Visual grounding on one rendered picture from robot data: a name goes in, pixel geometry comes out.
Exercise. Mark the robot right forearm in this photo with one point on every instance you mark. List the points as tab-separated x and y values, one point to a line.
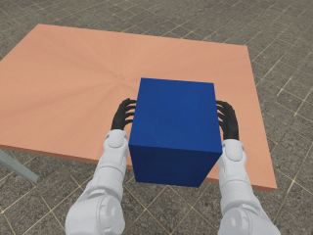
234	184

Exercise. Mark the right robot hand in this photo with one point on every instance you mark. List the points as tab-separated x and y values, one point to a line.
229	123

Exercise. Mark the left robot hand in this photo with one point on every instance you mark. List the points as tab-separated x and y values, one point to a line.
121	114

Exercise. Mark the table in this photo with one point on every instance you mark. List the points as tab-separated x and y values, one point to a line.
61	86

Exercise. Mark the left robot upper arm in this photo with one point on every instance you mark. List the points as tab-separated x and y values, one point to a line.
100	215

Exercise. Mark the robot left forearm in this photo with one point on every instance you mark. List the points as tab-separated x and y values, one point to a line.
110	171

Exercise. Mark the carton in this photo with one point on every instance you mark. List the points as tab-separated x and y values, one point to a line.
175	134

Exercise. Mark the right robot upper arm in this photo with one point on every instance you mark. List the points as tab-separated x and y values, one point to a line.
239	221

